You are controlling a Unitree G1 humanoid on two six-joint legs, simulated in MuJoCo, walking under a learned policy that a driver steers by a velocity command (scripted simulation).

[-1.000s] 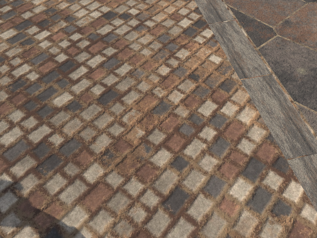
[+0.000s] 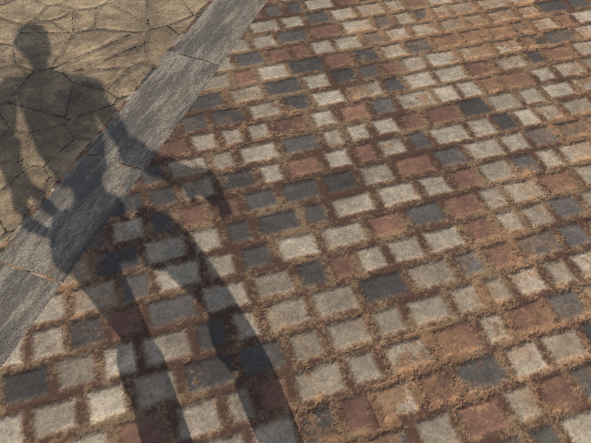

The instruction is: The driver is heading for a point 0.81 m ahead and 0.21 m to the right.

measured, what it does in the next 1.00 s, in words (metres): walks ahead, turning right: right foot, then left foot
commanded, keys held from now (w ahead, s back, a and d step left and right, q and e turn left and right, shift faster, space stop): w+e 0.84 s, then w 0.16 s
